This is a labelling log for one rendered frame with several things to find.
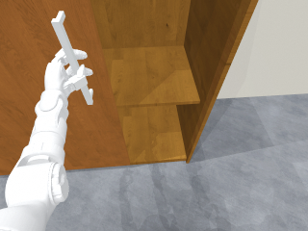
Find wardrobe door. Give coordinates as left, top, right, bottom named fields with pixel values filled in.
left=0, top=0, right=130, bottom=175

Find robot left hand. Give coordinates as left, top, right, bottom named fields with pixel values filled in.
left=44, top=49, right=93, bottom=99

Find handle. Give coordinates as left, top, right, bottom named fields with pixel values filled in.
left=51, top=11, right=93, bottom=105

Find left robot forearm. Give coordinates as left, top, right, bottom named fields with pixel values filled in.
left=5, top=90, right=69, bottom=206

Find left robot upper arm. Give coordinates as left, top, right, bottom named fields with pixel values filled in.
left=0, top=162, right=69, bottom=231

